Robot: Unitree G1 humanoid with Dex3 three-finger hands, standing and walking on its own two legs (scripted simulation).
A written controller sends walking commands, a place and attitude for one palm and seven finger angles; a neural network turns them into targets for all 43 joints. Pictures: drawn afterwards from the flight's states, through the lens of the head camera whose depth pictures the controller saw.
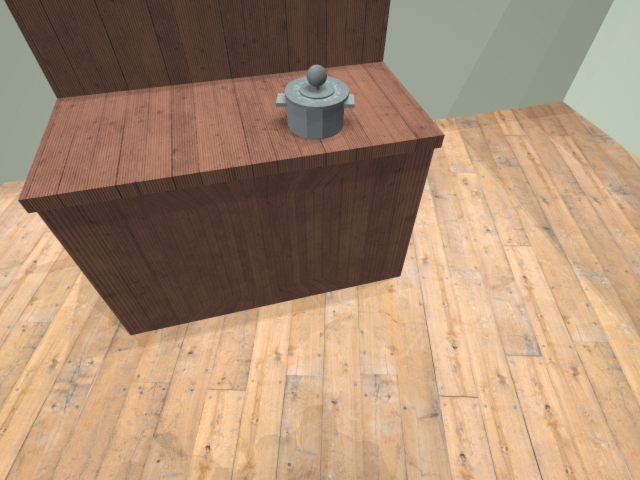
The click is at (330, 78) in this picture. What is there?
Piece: lid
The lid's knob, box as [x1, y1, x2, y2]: [307, 65, 326, 86]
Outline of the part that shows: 313,65 307,71 307,79 312,85 318,86 325,81 326,73 323,67 320,65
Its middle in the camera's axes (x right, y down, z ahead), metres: -0.01 -0.40 +0.95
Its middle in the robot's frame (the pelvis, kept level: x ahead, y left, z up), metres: +0.99 +0.06 +0.03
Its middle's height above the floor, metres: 0.81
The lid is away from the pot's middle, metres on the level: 0.01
